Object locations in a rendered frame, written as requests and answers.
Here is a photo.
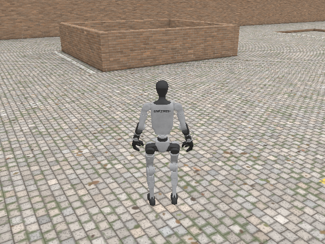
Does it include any robot left upper arm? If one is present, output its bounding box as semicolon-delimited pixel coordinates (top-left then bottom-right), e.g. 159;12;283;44
138;102;152;130

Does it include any robot left hand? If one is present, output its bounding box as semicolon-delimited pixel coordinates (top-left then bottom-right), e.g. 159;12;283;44
132;140;144;151

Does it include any robot left forearm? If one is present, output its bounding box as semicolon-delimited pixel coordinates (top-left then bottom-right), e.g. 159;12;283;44
133;123;142;141

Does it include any robot right upper arm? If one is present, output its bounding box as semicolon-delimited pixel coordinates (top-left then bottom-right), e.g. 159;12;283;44
173;102;187;131

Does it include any robot right forearm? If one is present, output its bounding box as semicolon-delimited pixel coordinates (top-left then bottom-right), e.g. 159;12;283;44
182;123;192;142

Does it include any robot right shin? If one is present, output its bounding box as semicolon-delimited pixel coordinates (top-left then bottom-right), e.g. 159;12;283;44
171;163;178;198

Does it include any robot right hand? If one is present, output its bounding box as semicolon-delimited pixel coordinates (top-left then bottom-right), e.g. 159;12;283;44
182;141;193;152

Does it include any right robot foot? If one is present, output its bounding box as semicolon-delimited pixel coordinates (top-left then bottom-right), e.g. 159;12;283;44
171;193;178;205

